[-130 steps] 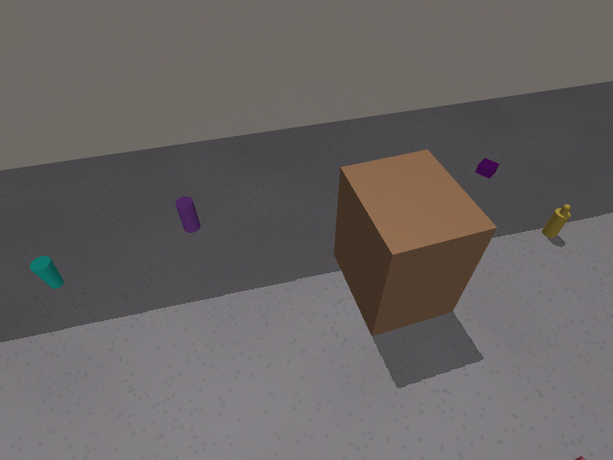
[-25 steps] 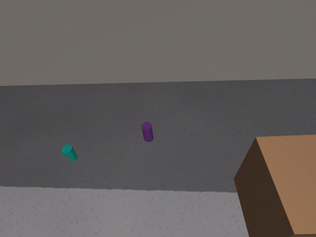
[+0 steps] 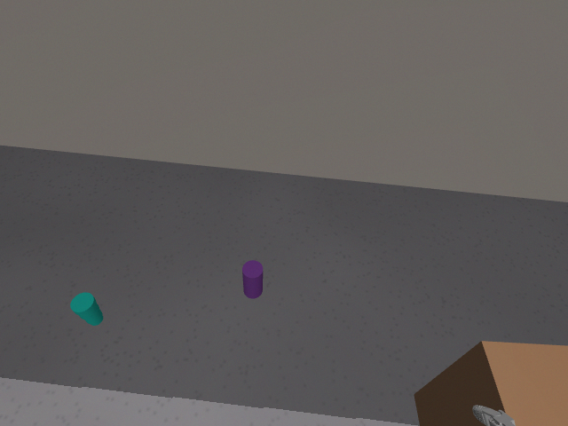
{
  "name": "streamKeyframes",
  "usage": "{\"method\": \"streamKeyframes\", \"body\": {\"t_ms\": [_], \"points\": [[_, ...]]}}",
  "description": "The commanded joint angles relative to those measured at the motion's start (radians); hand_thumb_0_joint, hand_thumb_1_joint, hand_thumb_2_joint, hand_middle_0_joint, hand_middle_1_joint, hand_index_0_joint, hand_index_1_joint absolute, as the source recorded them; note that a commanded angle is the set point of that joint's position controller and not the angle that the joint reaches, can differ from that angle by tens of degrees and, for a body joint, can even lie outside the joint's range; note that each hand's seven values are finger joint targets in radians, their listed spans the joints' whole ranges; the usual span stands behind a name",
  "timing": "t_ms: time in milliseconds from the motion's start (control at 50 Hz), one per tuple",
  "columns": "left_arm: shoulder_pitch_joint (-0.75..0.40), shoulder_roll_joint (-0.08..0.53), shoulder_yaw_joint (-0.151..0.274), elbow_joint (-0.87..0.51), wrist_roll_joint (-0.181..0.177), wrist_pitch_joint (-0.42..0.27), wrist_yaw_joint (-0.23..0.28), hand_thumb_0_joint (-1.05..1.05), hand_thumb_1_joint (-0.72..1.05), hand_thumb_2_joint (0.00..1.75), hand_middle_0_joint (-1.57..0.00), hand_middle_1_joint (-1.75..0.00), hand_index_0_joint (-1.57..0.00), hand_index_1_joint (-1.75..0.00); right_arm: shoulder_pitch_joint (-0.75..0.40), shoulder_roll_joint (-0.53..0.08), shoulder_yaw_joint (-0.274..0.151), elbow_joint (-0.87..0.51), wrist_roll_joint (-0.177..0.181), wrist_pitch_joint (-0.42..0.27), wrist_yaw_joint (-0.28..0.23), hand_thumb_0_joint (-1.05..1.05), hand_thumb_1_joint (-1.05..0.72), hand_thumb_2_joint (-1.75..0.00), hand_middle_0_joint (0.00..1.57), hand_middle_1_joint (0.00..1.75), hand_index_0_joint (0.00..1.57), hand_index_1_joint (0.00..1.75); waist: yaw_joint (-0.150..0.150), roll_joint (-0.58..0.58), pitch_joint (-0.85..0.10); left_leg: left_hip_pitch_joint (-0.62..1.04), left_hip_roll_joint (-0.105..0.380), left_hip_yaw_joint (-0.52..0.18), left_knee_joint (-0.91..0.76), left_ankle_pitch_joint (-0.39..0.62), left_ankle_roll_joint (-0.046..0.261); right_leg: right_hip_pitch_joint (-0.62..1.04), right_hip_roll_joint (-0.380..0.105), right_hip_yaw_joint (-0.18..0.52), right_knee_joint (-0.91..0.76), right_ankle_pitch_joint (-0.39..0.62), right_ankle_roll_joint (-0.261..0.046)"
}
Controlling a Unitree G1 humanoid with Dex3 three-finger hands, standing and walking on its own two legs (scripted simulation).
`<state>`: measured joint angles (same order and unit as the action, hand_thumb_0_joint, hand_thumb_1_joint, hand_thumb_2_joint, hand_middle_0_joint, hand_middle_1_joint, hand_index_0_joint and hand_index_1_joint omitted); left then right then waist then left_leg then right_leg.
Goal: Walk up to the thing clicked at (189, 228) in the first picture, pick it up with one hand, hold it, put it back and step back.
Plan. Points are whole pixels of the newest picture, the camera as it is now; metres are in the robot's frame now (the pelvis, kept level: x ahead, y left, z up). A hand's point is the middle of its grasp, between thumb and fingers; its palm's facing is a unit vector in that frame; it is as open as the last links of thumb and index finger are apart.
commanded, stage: walk up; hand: left
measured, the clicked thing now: (252, 280) +0.73 +0.09 -0.69
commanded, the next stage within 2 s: none
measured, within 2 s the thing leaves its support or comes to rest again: neither
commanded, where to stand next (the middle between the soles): +0.39 -0.04 m, yaw -2 degrees
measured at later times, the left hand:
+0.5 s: hand (162, 372) +0.24 +0.20 -0.11, palm faces -0.06 -0.91 -0.42, open 7.4 cm
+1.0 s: hand (150, 331) +0.32 +0.25 -0.16, palm faces -0.08 -0.94 -0.33, open 7.4 cm
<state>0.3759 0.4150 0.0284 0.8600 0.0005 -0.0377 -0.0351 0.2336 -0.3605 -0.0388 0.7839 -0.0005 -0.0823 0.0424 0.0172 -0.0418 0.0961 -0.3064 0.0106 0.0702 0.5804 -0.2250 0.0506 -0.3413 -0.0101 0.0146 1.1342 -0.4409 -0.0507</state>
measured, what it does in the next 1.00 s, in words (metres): walks ahead: right foot, then left foot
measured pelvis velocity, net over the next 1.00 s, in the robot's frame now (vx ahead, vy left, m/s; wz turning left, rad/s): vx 0.27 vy -0.02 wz -0.02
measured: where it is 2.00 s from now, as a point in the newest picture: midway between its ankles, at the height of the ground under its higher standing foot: (290, 407)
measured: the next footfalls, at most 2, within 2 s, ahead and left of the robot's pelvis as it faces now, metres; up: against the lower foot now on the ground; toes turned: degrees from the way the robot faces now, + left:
right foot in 0.34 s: +0.24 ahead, -0.19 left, +0.00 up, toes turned -6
left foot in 0.80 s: +0.37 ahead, +0.08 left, +0.00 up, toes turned +0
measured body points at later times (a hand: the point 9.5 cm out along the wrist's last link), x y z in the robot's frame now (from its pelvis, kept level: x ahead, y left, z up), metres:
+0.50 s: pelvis +0.15 -0.07 +0.00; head +0.17 -0.10 +0.45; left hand +0.24 +0.24 -0.08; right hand +0.19 -0.39 -0.13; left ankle +0.13 +0.07 -0.66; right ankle +0.20 -0.18 -0.73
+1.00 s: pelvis +0.27 -0.02 +0.00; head +0.30 +0.01 +0.45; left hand +0.33 +0.29 -0.13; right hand +0.35 -0.33 -0.09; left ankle +0.34 +0.08 -0.73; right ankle +0.26 -0.17 -0.67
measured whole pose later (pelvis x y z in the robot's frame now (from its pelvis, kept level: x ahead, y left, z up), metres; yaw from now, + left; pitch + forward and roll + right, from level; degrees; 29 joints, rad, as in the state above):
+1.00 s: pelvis +0.27 -0.02 +0.00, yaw -1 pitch -3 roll -1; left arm 0.31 0.44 0.02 0.87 0.00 -0.03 -0.02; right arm 0.25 -0.36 -0.03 0.83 0.00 -0.07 0.03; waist 0.00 -0.06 0.11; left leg -0.31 0.03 0.06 0.56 -0.20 0.03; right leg -0.41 -0.02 0.02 1.02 -0.43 -0.04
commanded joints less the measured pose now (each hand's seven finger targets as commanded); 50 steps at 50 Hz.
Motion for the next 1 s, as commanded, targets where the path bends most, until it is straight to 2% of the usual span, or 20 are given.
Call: {"method": "streamKeyframes", "body": {"t_ms": [0,100,180,260,300,320,340,360,380,440,480,640,720,780,800,820,840,860,920,980], "points": [[0.094,0.184,0.073,-0.051,-0.009,-0.016,0.003,0.0,0.9,0.9,-0.2,-0.3,-0.2,-0.3,0.084,-0.273,-0.083,-0.04,0.015,-0.03,-0.028,0.0,-0.9,-0.9,0.2,0.3,0.2,0.3,-0.007,0.149,-0.036,0.115,0.25,-0.231,-0.289,0.344,0.123,-0.13,-0.05,0.078,-0.019,0.106,0.023],[0.019,0.175,0.074,-0.076,0.003,-0.012,-0.022,0.0,0.9,0.9,-0.2,-0.3,-0.2,-0.3,0.074,-0.285,-0.091,-0.059,-0.001,-0.036,-0.021,0.0,-0.9,-0.9,0.2,0.3,0.2,0.3,-0.021,0.196,0.009,0.11,0.22,-0.153,-0.362,0.087,0.165,-0.188,-0.089,0.019,-0.232,0.213,0.057],[-0.099,0.161,0.073,-0.101,0.01,-0.028,-0.033,0.0,0.9,0.9,-0.2,-0.3,-0.2,-0.3,0.104,-0.301,-0.098,-0.05,-0.005,-0.026,-0.013,0.0,-0.9,-0.9,0.2,0.3,0.2,0.3,-0.054,0.2,0.006,0.126,0.221,-0.138,-0.326,0.062,0.161,-0.127,-0.104,-0.015,-0.454,0.273,0.047],[-0.072,0.17,0.084,-0.065,0.012,-0.044,-0.028,0.0,0.9,0.9,-0.2,-0.3,-0.2,-0.3,0.073,-0.303,-0.095,-0.07,-0.004,-0.011,-0.01,0.0,-0.9,-0.9,0.2,0.3,0.2,0.3,-0.019,0.163,-0.036,0.074,0.23,-0.142,-0.22,0.028,0.146,0.039,-0.061,-0.049,-0.572,0.276,0.029],[0.035,0.21,0.103,-0.021,0.017,-0.059,-0.015,0.0,0.9,0.9,-0.2,-0.3,-0.2,-0.3,0.078,-0.259,-0.077,-0.076,-0.007,-0.001,-0.009,0.0,-0.9,-0.9,0.2,0.3,0.2,0.3,0.039,0.04,-0.102,-0.011,0.181,-0.101,-0.008,0.013,0.103,0.264,-0.033,-0.046,-0.627,0.258,0.015],[0.109,0.259,0.123,-0.006,0.022,-0.069,-0.002,0.0,0.9,0.9,-0.2,-0.3,-0.2,-0.3,0.144,-0.203,-0.055,-0.069,-0.005,-0.001,-0.008,0.0,-0.9,-0.9,0.2,0.3,0.2,0.3,0.068,-0.129,-0.161,-0.082,0.107,-0.04,0.217,-0.042,0.074,0.387,-0.094,0.056,-0.704,0.122,0.002],[0.126,0.341,0.143,-0.027,0.025,-0.076,0.008,0.0,0.9,0.9,-0.2,-0.3,-0.2,-0.3,0.181,-0.147,-0.034,-0.083,-0.005,0.001,-0.004,0.0,-0.9,-0.9,0.2,0.3,0.2,0.3,0.06,-0.311,-0.181,-0.272,-0.009,0.018,0.448,-0.294,0.014,0.47,-0.328,0.444,-0.827,-0.052,-0.079],[0.102,0.352,0.135,-0.028,0.01,-0.071,0.007,0.0,0.9,0.9,-0.2,-0.3,-0.2,-0.3,0.15,-0.249,-0.061,-0.054,-0.01,0.016,-0.013,0.0,-0.9,-0.9,0.2,0.3,0.2,0.3,0.07,-0.186,-0.122,-0.338,-0.017,-0.054,0.545,-0.308,-0.007,0.4,-0.416,0.631,-0.902,-0.103,-0.165],[0.064,0.348,0.131,-0.046,0.001,-0.066,0.007,0.0,0.9,0.9,-0.2,-0.3,-0.2,-0.3,0.132,-0.287,-0.07,-0.04,-0.012,0.02,-0.021,0.0,-0.9,-0.9,0.2,0.3,0.2,0.3,0.058,-0.155,-0.083,-0.343,0.026,-0.101,0.569,-0.295,-0.011,0.34,-0.43,0.632,-0.901,-0.082,-0.21],[-0.018,0.264,0.103,-0.061,-0.01,-0.067,0.018,0.0,0.9,0.9,-0.2,-0.3,-0.2,-0.3,0.144,-0.261,-0.067,0.008,0.006,0.024,-0.013,0.0,-0.9,-0.9,0.2,0.3,0.2,0.3,0.006,-0.097,-0.03,-0.284,0.073,-0.151,0.511,-0.17,-0.016,0.23,-0.291,0.297,-0.862,0.21,-0.137],[-0.014,0.25,0.094,-0.062,-0.008,-0.071,0.019,0.0,0.9,0.9,-0.2,-0.3,-0.2,-0.3,0.167,-0.24,-0.064,0.025,0.002,0.033,-0.003,0.0,-0.9,-0.9,0.2,0.3,0.2,0.3,-0.002,-0.112,-0.044,-0.219,0.05,-0.125,0.477,-0.101,-0.021,0.191,-0.23,0.187,-0.842,0.373,-0.111],[-0.006,0.27,0.105,-0.098,0.01,-0.067,0.013,0.0,0.9,0.9,-0.2,-0.3,-0.2,-0.3,0.032,-0.235,-0.078,-0.004,-0.025,0.039,0.024,0.0,-0.9,-0.9,0.2,0.3,0.2,0.3,0.03,-0.106,0.024,-0.208,0.091,-0.079,0.178,-0.018,-0.063,0.106,-0.242,0.123,-0.919,0.002,-0.164],[-0.036,0.269,0.092,-0.108,0.008,-0.061,0.018,0.0,0.9,0.9,-0.2,-0.3,-0.2,-0.3,0.032,-0.213,-0.071,0.008,-0.025,0.018,0.016,0.0,-0.9,-0.9,0.2,0.3,0.2,0.3,0.009,-0.072,-0.022,-0.058,0.066,-0.056,0.043,0.011,-0.044,0.094,-0.265,0.09,-0.785,0.258,-0.16],[-0.035,0.211,0.058,-0.109,0.003,-0.044,0.023,0.0,0.9,0.9,-0.2,-0.3,-0.2,-0.3,0.146,-0.234,-0.084,0.053,-0.025,0.005,-0.005,0.0,-0.9,-0.9,0.2,0.3,0.2,0.3,-0.06,0.054,-0.1,0.21,0.011,-0.035,-0.08,0.057,-0.001,0.0,-0.181,-0.001,-0.499,0.407,-0.084],[-0.001,0.159,0.04,-0.111,-0.003,-0.042,0.023,0.0,0.9,0.9,-0.2,-0.3,-0.2,-0.3,0.209,-0.301,-0.103,0.059,-0.03,0.001,-0.017,0.0,-0.9,-0.9,0.2,0.3,0.2,0.3,-0.082,0.24,-0.154,0.279,0.154,-0.226,-0.181,0.007,0.043,-0.052,-0.098,-0.067,-0.266,0.315,-0.033],[0.042,0.106,0.028,-0.111,-0.011,-0.034,0.025,0.0,0.9,0.9,-0.2,-0.3,-0.2,-0.3,0.19,-0.362,-0.109,0.031,-0.03,-0.004,-0.024,0.0,-0.9,-0.9,0.2,0.3,0.2,0.3,-0.049,0.351,-0.131,0.332,0.34,-0.565,-0.255,0.024,0.111,-0.243,0.041,-0.054,-0.133,-0.083,0.018],[0.05,0.204,0.056,-0.07,-0.003,-0.015,0.043,0.0,0.9,0.9,-0.2,-0.3,-0.2,-0.3,0.177,-0.389,-0.117,0.028,-0.005,0.002,-0.022,0.0,-0.9,-0.9,0.2,0.3,0.2,0.3,-0.055,0.258,-0.108,0.249,0.413,-0.64,-0.285,-0.057,0.209,-0.224,-0.002,0.001,-0.05,-0.151,0.005],[0.028,0.233,0.054,-0.061,0.002,-0.009,0.045,0.0,0.9,0.9,-0.2,-0.3,-0.2,-0.3,0.147,-0.365,-0.117,0.027,0.0,0.008,-0.024,0.0,-0.9,-0.9,0.2,0.3,0.2,0.3,-0.044,0.215,-0.044,0.159,0.391,-0.601,-0.3,-0.089,0.218,-0.222,-0.027,0.031,-0.006,-0.119,0.0],[0.05,0.215,0.057,-0.025,-0.005,-0.003,0.035,0.0,0.9,0.9,-0.2,-0.3,-0.2,-0.3,0.067,-0.293,-0.084,-0.002,-0.001,0.002,-0.035,0.0,-0.9,-0.9,0.2,0.3,0.2,0.3,-0.01,0.194,-0.037,0.123,0.257,-0.316,-0.274,0.134,0.113,-0.164,-0.048,0.078,-0.09,0.007,0.005],[0.055,0.181,0.052,0.004,-0.003,0.008,0.033,0.0,0.9,0.9,-0.2,-0.3,-0.2,-0.3,0.054,-0.277,-0.075,-0.002,0.0,0.0,-0.041,0.0,-0.9,-0.9,0.2,0.3,0.2,0.3,-0.008,0.214,-0.083,0.127,0.235,-0.223,-0.245,0.242,0.13,-0.118,-0.038,0.041,-0.133,0.078,0.03]]}}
